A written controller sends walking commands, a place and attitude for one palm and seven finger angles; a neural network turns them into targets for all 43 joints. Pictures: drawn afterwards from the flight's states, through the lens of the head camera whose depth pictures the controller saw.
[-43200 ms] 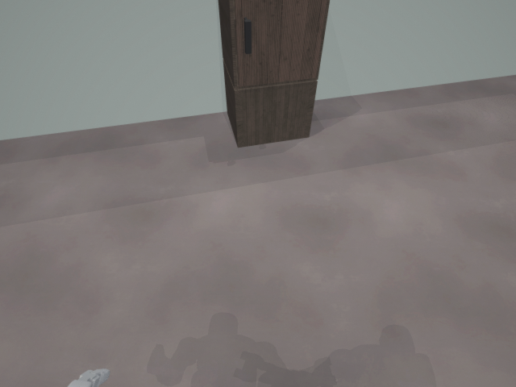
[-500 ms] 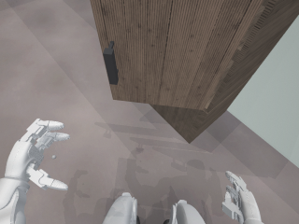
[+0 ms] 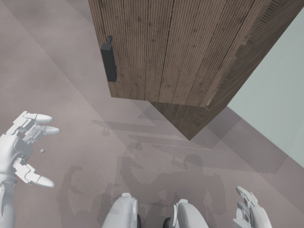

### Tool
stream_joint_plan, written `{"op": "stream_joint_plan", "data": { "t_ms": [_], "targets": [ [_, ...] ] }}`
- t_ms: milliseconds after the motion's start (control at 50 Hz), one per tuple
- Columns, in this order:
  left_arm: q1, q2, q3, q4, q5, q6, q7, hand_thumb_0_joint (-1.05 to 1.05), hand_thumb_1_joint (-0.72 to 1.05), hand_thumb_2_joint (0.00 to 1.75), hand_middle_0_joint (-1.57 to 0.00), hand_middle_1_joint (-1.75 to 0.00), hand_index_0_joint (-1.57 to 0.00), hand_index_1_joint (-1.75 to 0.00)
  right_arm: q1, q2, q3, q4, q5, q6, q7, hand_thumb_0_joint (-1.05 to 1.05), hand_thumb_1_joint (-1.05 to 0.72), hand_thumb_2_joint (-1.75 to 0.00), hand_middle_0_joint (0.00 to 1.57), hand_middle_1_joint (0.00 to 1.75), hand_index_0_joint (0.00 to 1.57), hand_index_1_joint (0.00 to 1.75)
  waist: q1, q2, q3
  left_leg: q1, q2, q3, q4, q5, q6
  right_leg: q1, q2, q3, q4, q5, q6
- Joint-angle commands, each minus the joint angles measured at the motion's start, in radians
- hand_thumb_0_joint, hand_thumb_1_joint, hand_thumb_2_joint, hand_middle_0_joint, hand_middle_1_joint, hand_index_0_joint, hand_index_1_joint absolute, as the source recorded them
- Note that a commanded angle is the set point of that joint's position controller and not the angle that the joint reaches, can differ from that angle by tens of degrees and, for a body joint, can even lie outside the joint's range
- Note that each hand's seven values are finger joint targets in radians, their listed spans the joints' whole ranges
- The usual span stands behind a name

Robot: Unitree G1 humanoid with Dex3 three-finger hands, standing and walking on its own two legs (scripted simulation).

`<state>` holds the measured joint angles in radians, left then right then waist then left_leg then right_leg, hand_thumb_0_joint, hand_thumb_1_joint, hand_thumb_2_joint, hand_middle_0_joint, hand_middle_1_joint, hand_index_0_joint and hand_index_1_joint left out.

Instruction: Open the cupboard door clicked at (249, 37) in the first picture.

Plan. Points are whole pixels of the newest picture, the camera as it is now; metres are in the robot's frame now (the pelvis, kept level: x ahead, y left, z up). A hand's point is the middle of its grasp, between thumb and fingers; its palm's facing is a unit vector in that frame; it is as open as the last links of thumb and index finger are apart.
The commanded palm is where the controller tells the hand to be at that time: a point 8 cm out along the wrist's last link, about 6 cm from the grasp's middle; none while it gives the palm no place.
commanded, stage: raise the hand with hooked fingers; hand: left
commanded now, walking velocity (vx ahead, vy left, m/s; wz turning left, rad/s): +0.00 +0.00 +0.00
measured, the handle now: (111, 59) +0.60 +0.17 +0.02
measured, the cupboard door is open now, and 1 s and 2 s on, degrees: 43 43 43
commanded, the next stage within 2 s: move the hooked fingers beside the handle in 0.24 s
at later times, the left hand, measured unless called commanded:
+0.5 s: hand (51, 143) +0.30 +0.26 +0.03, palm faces -0.04 -1.00 -0.06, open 14.0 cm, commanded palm +0.29 +0.30 +0.03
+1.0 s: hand (67, 111) +0.39 +0.25 +0.03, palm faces -0.05 -1.00 -0.03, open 14.0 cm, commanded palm +0.38 +0.30 +0.03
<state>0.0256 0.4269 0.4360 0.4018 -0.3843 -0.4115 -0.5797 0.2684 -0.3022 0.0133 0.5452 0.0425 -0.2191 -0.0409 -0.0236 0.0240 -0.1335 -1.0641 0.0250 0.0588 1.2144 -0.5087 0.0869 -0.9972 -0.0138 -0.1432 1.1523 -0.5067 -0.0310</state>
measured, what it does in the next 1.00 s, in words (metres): stands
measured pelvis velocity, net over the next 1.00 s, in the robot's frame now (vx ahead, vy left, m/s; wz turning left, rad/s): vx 0.00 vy -0.02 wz -0.01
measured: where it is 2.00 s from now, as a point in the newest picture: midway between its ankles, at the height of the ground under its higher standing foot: outside the picture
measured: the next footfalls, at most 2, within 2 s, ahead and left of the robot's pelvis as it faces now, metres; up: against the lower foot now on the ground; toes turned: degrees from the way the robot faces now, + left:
none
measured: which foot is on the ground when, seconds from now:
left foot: down 0.00-1.00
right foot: down 0.00-1.00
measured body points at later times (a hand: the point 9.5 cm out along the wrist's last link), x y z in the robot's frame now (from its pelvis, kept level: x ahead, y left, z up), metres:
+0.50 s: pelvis +0.00 -0.02 -0.01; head +0.11 +0.00 +0.43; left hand +0.30 +0.32 +0.03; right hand +0.18 -0.27 -0.09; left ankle +0.04 +0.06 -0.64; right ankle +0.03 -0.11 -0.64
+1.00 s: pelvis +0.00 -0.02 -0.01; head +0.13 +0.00 +0.42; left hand +0.39 +0.30 +0.03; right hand +0.11 -0.29 -0.11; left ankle +0.04 +0.06 -0.64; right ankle +0.03 -0.11 -0.64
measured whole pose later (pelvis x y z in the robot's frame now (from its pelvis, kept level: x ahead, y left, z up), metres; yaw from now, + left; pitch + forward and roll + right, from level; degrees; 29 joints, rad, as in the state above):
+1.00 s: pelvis +0.00 -0.02 -0.01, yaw -1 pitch +23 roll -4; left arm -0.41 0.50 0.46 0.78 -0.29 -0.40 -0.56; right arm 0.29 -0.30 0.03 0.61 0.04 -0.13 -0.05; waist -0.07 0.03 -0.14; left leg -1.14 0.05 0.05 1.26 -0.53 0.07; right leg -1.08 0.01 -0.15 1.20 -0.53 -0.06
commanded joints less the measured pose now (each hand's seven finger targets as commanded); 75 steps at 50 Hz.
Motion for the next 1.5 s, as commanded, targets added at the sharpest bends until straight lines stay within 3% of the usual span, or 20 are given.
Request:
{"op": "stream_joint_plan", "data": {
  "t_ms": [0,100,320,380,420,500,580,640,700,800,920,1000,1080,1140,1180,1300,1340,1400,1420,1480],
  "targets": [
    [-0.114,0.233,0.095,-0.166,-0.027,-0.072,0.016,0.00,-0.50,0.30,-0.30,-1.20,-0.30,-1.20,0.010,-0.165,-0.067,-0.127,0.002,-0.048,-0.012,0.00,-0.90,-0.90,0.20,0.30,0.20,0.30,0.012,0.094,-0.317,0.325,0.001,-0.171,-0.199,0.249,-0.082,0.070,0.041,0.075,-0.116,0.098,-0.008],
    [-0.090,0.252,0.093,-0.218,-0.023,-0.068,0.001,0.00,-0.50,0.30,-0.30,-1.20,-0.30,-1.20,0.018,-0.164,-0.068,-0.128,0.001,-0.050,-0.009,0.00,-0.90,-0.90,0.20,0.30,0.20,0.30,0.015,0.113,-0.380,0.380,0.006,-0.170,-0.186,0.344,-0.082,0.094,0.041,0.080,-0.121,0.148,-0.006],
    [-0.111,0.227,0.085,-0.169,-0.035,-0.055,-0.005,0.00,-0.50,0.30,-0.30,-1.20,-0.30,-1.20,0.005,-0.155,-0.062,-0.127,0.006,-0.042,-0.014,0.00,-0.90,-0.90,0.20,0.30,0.20,0.30,0.006,0.084,-0.341,0.294,-0.004,-0.140,-0.155,0.297,-0.064,0.123,0.039,0.095,-0.123,0.161,-0.003],
    [-0.283,0.249,0.070,-0.105,-0.022,-0.048,-0.011,0.00,-0.50,0.30,-0.30,-1.20,-0.30,-1.20,0.013,-0.161,-0.054,-0.100,0.005,-0.037,-0.029,0.00,-0.90,-0.90,0.20,0.30,0.20,0.30,-0.037,0.042,-0.274,0.209,-0.002,-0.133,-0.119,0.201,-0.050,0.084,0.042,0.117,-0.130,0.096,-0.002],
    [-0.362,0.274,0.077,-0.082,-0.014,-0.057,-0.013,0.00,-0.50,0.30,-0.30,-1.20,-0.30,-1.20,0.011,-0.162,-0.050,-0.092,0.006,-0.035,-0.035,0.00,-0.90,-0.90,0.20,0.30,0.20,0.30,-0.031,0.074,-0.293,0.206,-0.002,-0.136,-0.118,0.175,-0.052,0.078,0.036,0.123,-0.123,0.068,-0.004],
    [-0.385,0.292,0.075,-0.119,-0.005,-0.062,-0.013,0.00,-0.50,0.30,-0.30,-1.20,-0.30,-1.20,0.024,-0.163,-0.052,-0.092,0.004,-0.038,-0.035,0.00,-0.90,-0.90,0.20,0.30,0.20,0.30,-0.003,0.135,-0.433,0.327,0.001,-0.143,-0.125,0.307,-0.061,0.106,0.037,0.113,-0.105,0.164,-0.008],
    [-0.381,0.355,0.131,-0.033,0.007,-0.027,0.001,0.00,-0.50,0.30,-0.30,-1.20,-0.30,-1.20,0.032,-0.164,-0.051,-0.085,0.005,-0.016,-0.031,0.00,-0.90,-0.90,0.20,0.30,0.20,0.30,0.000,0.080,-0.416,0.252,0.000,-0.126,-0.110,0.313,-0.051,0.149,0.037,0.124,-0.107,0.196,-0.003],
    [-0.452,0.347,0.122,0.049,0.021,0.000,0.017,0.00,-0.50,0.30,-0.30,-1.20,-0.30,-1.20,0.028,-0.160,-0.043,-0.082,0.006,0.005,-0.026,0.00,-0.90,-0.90,0.20,0.30,0.20,0.30,-0.008,0.080,-0.364,0.191,-0.001,-0.116,-0.112,0.268,-0.050,0.147,0.031,0.132,-0.113,0.175,0.002],
    [-0.454,0.353,0.137,0.098,0.020,-0.002,0.018,0.00,-0.50,0.30,-0.30,-1.20,-0.30,-1.20,0.048,-0.164,-0.046,-0.082,0.006,0.015,-0.022,0.00,-0.90,-0.90,0.20,0.30,0.20,0.30,-0.011,0.036,-0.388,0.178,0.000,-0.106,-0.102,0.277,-0.044,0.176,0.034,0.146,-0.120,0.194,0.004],
    [-0.515,0.334,0.095,0.050,0.037,-0.043,0.014,0.00,-0.50,0.30,-0.30,-1.20,-0.30,-1.20,0.081,-0.166,-0.056,-0.068,0.003,0.024,-0.010,0.00,-0.90,-0.90,0.20,0.30,0.20,0.30,-0.019,0.114,-0.459,0.311,0.010,-0.126,-0.121,0.382,-0.054,0.137,0.042,0.119,-0.106,0.255,0.000],
    [-0.710,0.369,0.105,0.214,0.070,-0.048,0.037,0.00,-0.50,0.30,-0.30,-1.20,-0.30,-1.20,0.101,-0.177,-0.052,-0.027,-0.001,0.049,-0.018,0.00,-0.90,-0.90,0.20,0.30,0.20,0.30,-0.061,0.042,-0.369,0.187,0.006,-0.121,-0.098,0.248,-0.042,0.089,0.040,0.131,-0.110,0.160,0.006],
    [-0.751,0.433,0.140,0.207,0.093,-0.075,0.043,0.00,-0.50,0.30,-0.30,-1.20,-0.30,-1.20,0.124,-0.180,-0.053,-0.027,-0.008,0.065,-0.015,0.00,-0.90,-0.90,0.20,0.30,0.20,0.30,-0.028,0.129,-0.488,0.287,0.007,-0.126,-0.101,0.351,-0.053,0.108,0.044,0.126,-0.088,0.231,-0.004],
    [-0.795,0.430,0.125,0.217,0.107,-0.084,0.046,0.00,-0.50,0.30,-0.30,-1.20,-0.30,-1.20,0.134,-0.176,-0.052,-0.023,-0.012,0.085,-0.007,0.00,-0.90,-0.90,0.20,0.30,0.20,0.30,-0.040,0.164,-0.504,0.344,0.013,-0.141,-0.098,0.422,-0.057,0.075,0.049,0.114,-0.080,0.259,-0.006],
    [-0.831,0.397,0.098,0.338,0.116,-0.057,0.045,0.00,-0.50,0.30,-0.30,-1.20,-0.30,-1.20,0.146,-0.182,-0.052,-0.006,-0.008,0.106,-0.006,0.00,-0.90,-0.90,0.20,0.30,0.20,0.30,-0.072,0.075,-0.430,0.278,0.015,-0.142,-0.097,0.345,-0.049,0.046,0.048,0.110,-0.096,0.219,0.005],
    [-0.910,0.382,0.073,0.369,0.122,-0.057,0.047,0.00,-0.50,0.30,-0.30,-1.20,-0.30,-1.20,0.148,-0.181,-0.047,-0.002,-0.008,0.111,-0.009,0.00,-0.90,-0.90,0.20,0.30,0.20,0.30,-0.089,0.079,-0.414,0.257,0.014,-0.146,-0.091,0.321,-0.045,0.020,0.048,0.106,-0.088,0.197,0.001],
    [-0.995,0.433,0.090,0.361,0.158,-0.096,0.071,0.00,-0.50,0.30,-0.30,-1.20,-0.30,-1.20,0.184,-0.191,-0.054,0.007,-0.023,0.141,0.000,0.00,-0.90,-0.90,0.20,0.30,0.20,0.30,-0.073,0.171,-0.528,0.407,0.023,-0.181,-0.093,0.448,-0.068,-0.037,0.050,0.091,-0.069,0.221,-0.004],
    [-1.040,0.437,0.085,0.345,0.164,-0.106,0.083,0.00,-0.50,0.30,-0.30,-1.20,-0.30,-1.20,0.188,-0.189,-0.054,0.014,-0.024,0.154,0.004,0.00,-0.90,-0.90,0.20,0.30,0.20,0.30,-0.084,0.181,-0.548,0.432,0.026,-0.190,-0.086,0.480,-0.071,-0.045,0.050,0.090,-0.067,0.235,-0.002],
    [-1.062,0.408,0.070,0.419,0.169,-0.096,0.097,0.00,-0.50,0.30,-0.30,-1.20,-0.30,-1.20,0.196,-0.188,-0.051,0.026,-0.024,0.170,0.004,0.00,-0.90,-0.90,0.20,0.30,0.20,0.30,-0.105,0.142,-0.505,0.399,0.029,-0.193,-0.088,0.444,-0.066,-0.066,0.052,0.085,-0.075,0.216,0.003],
    [-1.073,0.440,0.095,0.460,0.172,-0.087,0.103,0.00,-0.50,0.30,-0.30,-1.20,-0.30,-1.20,0.198,-0.192,-0.048,0.030,-0.025,0.177,0.003,0.00,-0.90,-0.90,0.20,0.30,0.20,0.30,-0.107,0.115,-0.484,0.356,0.026,-0.188,-0.085,0.410,-0.061,-0.051,0.052,0.088,-0.076,0.210,0.003],
    [-1.142,0.445,0.080,0.483,0.192,-0.083,0.118,0.00,-0.50,0.30,-0.30,-1.20,-0.30,-1.20,0.202,-0.189,-0.041,0.025,-0.028,0.189,0.001,0.00,-0.90,-0.90,0.20,0.30,0.20,0.30,-0.121,0.136,-0.473,0.328,0.022,-0.187,-0.080,0.383,-0.057,-0.069,0.052,0.088,-0.067,0.194,0.001]
  ]
}}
